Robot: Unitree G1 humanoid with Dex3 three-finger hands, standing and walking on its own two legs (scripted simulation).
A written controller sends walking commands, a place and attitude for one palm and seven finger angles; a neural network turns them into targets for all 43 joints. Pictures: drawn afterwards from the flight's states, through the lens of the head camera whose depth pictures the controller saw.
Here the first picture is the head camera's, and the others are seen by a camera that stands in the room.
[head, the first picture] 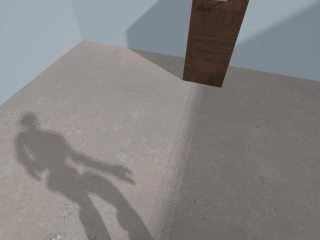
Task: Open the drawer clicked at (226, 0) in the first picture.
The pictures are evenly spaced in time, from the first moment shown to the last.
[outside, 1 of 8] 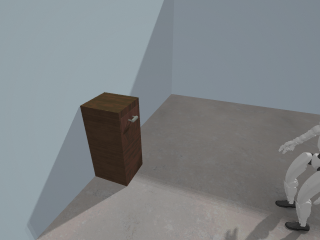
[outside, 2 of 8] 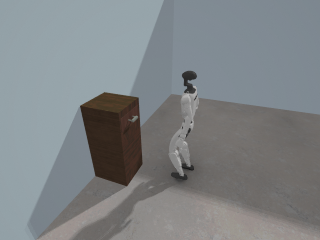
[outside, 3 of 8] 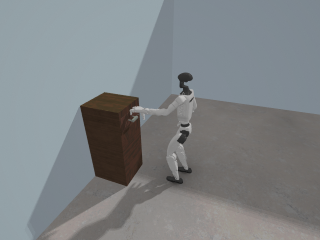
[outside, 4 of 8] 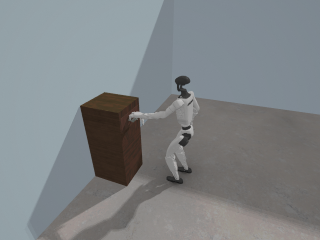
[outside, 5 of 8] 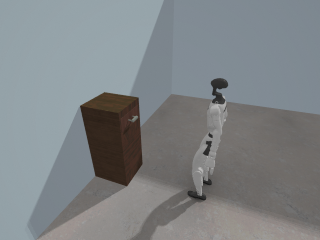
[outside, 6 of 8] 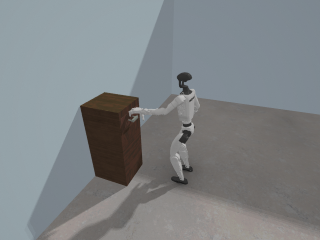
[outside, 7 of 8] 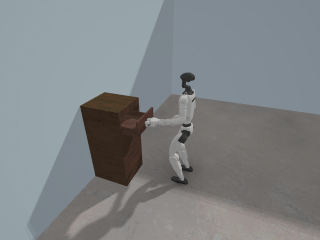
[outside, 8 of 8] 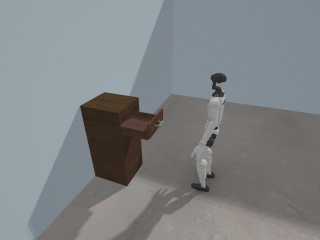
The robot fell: no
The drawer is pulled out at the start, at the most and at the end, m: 0.00 0.30 0.30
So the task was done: yes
